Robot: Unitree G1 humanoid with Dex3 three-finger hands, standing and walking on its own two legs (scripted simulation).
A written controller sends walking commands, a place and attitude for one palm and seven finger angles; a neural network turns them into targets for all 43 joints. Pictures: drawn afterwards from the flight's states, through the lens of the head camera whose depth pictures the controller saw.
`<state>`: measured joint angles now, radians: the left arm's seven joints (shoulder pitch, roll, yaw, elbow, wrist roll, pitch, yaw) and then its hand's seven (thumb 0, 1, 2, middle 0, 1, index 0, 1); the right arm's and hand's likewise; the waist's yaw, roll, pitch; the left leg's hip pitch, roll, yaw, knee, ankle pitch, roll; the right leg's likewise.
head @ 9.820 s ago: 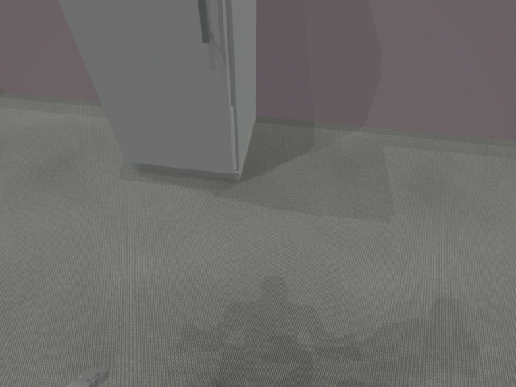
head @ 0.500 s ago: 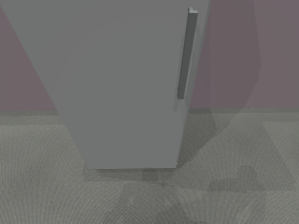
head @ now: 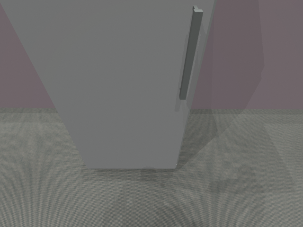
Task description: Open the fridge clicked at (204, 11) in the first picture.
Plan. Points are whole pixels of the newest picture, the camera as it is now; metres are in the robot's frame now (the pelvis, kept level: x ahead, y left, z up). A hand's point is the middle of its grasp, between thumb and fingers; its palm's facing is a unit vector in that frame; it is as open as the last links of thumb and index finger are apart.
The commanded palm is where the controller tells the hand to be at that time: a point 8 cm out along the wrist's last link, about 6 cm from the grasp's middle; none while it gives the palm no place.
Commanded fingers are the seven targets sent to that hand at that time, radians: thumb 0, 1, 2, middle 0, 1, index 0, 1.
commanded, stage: look again from close up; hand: right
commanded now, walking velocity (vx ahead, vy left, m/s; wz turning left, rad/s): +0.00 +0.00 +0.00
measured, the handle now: (187, 59) +0.59 -0.08 +0.16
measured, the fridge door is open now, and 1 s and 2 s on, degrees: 0 0 0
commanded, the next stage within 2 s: none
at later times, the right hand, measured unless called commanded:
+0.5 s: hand out of the picture +0.06 -0.20 -0.17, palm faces -0.02 +0.96 -0.27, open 7.4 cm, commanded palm none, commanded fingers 0.00 -0.90 -0.90 0.20 0.30 0.20 0.30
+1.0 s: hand out of the picture +0.07 -0.20 -0.16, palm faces -0.03 +0.96 -0.27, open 7.4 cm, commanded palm none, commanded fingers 0.00 -0.90 -0.90 0.20 0.30 0.20 0.30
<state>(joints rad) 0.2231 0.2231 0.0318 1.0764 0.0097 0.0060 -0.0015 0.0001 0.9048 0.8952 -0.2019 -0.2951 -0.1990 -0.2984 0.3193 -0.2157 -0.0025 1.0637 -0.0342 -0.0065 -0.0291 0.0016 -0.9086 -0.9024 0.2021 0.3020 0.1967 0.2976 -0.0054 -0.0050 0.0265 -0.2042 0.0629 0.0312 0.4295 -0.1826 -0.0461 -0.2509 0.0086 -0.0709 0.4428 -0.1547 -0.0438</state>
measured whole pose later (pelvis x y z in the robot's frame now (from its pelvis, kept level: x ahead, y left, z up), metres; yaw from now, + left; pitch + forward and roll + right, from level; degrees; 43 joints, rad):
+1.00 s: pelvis +0.04 +0.01 +0.01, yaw +0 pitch -2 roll +0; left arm 0.17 0.26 0.01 1.12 0.01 0.00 0.00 0.00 0.90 0.90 -0.20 -0.30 -0.20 -0.30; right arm 0.22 -0.26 0.01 1.08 -0.02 -0.01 -0.02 0.00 -0.91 -0.90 0.20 0.30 0.20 0.30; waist 0.00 0.00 0.04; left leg -0.12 0.05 0.03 0.36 -0.20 -0.04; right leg -0.17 0.00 -0.07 0.38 -0.18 -0.02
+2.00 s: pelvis +0.05 +0.02 +0.01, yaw +0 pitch -2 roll +0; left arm 0.16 0.27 0.01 1.13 0.01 -0.01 0.01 0.00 0.90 0.90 -0.20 -0.30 -0.20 -0.30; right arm 0.21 -0.27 0.00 1.10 -0.02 -0.01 -0.02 0.00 -0.91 -0.90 0.20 0.30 0.20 0.30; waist 0.00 0.01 0.04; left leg -0.09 0.05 0.04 0.33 -0.21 -0.03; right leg -0.14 0.00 -0.06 0.35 -0.18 -0.02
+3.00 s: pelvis +0.03 +0.04 -0.06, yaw -1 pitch +8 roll +2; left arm 0.22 0.27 0.02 0.58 -0.03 -0.28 0.08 0.01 0.90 0.90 -0.20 -0.30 -0.20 -0.30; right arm 0.34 -0.31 -0.38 0.18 0.40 -0.40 0.54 0.01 -0.52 -0.74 0.23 0.55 0.23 0.55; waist -0.04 0.00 -0.08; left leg -0.63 0.01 0.10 0.98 -0.49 0.02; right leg -0.71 -0.06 0.02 1.02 -0.45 0.02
